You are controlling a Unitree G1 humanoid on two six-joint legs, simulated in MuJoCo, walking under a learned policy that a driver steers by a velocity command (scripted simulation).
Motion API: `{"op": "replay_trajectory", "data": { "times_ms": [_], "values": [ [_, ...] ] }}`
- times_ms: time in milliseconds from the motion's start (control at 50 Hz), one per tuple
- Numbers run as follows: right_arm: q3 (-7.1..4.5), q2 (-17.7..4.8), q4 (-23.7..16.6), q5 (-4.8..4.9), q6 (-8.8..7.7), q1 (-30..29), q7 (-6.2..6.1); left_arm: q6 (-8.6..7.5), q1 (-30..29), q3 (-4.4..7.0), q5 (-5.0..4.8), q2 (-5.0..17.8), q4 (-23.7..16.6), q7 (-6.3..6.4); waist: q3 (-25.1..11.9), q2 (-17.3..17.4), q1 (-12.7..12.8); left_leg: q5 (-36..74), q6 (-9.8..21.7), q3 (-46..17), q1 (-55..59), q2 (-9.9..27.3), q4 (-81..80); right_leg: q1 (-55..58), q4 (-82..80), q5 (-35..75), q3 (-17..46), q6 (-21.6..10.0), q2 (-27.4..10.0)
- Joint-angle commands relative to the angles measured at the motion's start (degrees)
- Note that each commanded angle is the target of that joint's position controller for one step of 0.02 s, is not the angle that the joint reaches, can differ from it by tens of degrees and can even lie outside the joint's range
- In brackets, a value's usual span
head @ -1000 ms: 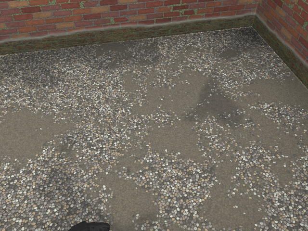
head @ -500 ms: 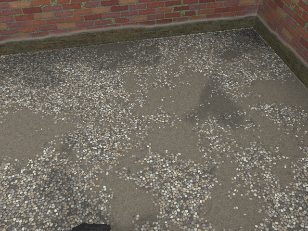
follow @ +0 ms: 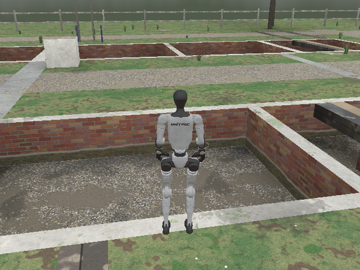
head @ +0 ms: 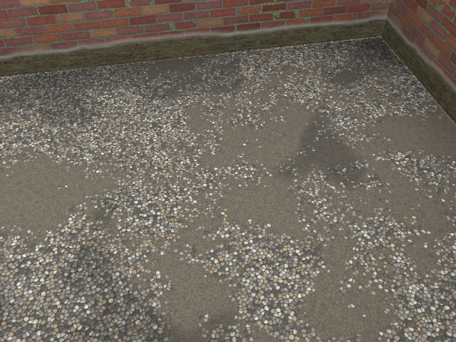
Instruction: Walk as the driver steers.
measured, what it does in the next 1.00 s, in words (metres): stands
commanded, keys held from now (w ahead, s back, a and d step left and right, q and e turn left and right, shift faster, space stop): no key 0.76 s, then w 0.24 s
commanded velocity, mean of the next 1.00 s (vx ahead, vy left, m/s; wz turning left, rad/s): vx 0.08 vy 0.00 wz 0.00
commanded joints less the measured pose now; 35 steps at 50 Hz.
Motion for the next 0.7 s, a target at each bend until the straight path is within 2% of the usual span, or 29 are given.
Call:
{"op": "replay_trajectory", "data": {
  "times_ms": [20,100,240,260,280,340,380,480,700],
  "values": [
    [-1.67,-4.83,-3.42,0.27,-0.75,-2.61,-0.06,-1.12,-3.46,1.58,-0.32,4.47,-3.66,0.03,-3.35,-0.82,-0.31,11.3,0.91,-5.68,4.73,4.3,-4.88,0.06,-7.44,19.42,8.01,-1.19,-8.21],
    [-1.9,-4.99,-2.61,0.55,-0.67,-2.06,-0.21,-1.17,-3.06,1.86,-0.71,4.7,-2.86,0.15,-4.21,-0.48,-0.4,13.43,0.95,-5.54,5.4,4.51,-5.74,1.71,-8.22,21.55,7.59,-1.35,-8.5],
    [-2.16,-5.82,-2.1,0.66,-0.32,-1.22,-0.46,-0.81,-2.34,2.29,-0.77,5.47,-2.1,0.34,-4.16,-0.36,-0.36,15.27,1.11,-5.3,4.97,4.63,-6.12,2.8,-8.24,23.59,7.03,-1.55,-8.71],
    [-1.14,-7.79,-1.95,-1.62,-0.32,3.72,-0.98,-0.25,4.93,2.31,0.34,8.51,0.21,0.03,-4.01,1.53,-1.06,13.49,4.08,-5.96,7.61,3.59,-6.64,3.04,-10.79,28.98,10.79,-4.53,-9.39],
    [-1.25,-7.55,-1.54,-1.64,-0.38,4.6,-1.11,-0.1,4.34,2.74,-0.17,9.49,0.84,-0.05,-2.13,0.26,-1.89,13.88,4.5,-6.07,6.32,4.06,-7.27,3.92,-10.88,30.52,10.21,-5.17,-9.73],
    [-0.77,-8.64,-1.82,-1.1,-0.62,4.52,-1.14,0.02,3.08,2.38,0.3,8.47,0.13,0.0,-2.24,-1.24,-1.46,13.46,4.52,-6.17,5.27,4.34,-7.83,5.31,-10.98,28.55,9.4,-4.95,-9.08],
    [-0.63,-9.02,-1.88,-0.8,-0.74,4.69,-1.08,0.18,3.57,2.45,0.28,8.73,0.32,0.07,-1.47,-0.98,-1.43,11.99,4.3,-6.03,4.6,4.29,-8.54,5.04,-11.44,25.97,9.23,-4.62,-8.74],
    [-0.36,-9.7,-2.16,-0.86,-0.85,6.24,-0.71,0.84,5.31,2.23,0.6,9.28,0.34,0.6,-0.71,-0.4,-1.59,12.11,4.32,-5.56,4.42,4.0,-9.29,3.99,-11.41,22.54,8.85,-4.25,-8.16],
    [-0.12,-11.04,-1.02,-0.83,-0.78,9.83,-0.9,0.78,8.3,1.89,0.76,10.22,0.19,1.66,0.44,-0.06,-1.75,14.1,4.72,-5.55,5.39,3.54,-10.54,1.48,-10.77,18.53,8.05,-3.11,-7.41]
  ]
}}
Velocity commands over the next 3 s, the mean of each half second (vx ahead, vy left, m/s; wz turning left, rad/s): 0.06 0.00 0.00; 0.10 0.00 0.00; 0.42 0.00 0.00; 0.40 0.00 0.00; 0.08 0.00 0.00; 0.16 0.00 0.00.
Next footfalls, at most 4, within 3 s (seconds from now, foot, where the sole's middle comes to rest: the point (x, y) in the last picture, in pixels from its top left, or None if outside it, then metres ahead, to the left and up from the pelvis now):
none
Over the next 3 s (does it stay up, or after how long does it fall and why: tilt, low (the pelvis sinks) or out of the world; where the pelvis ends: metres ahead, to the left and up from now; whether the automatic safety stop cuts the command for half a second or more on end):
stays up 0.00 0.02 0.00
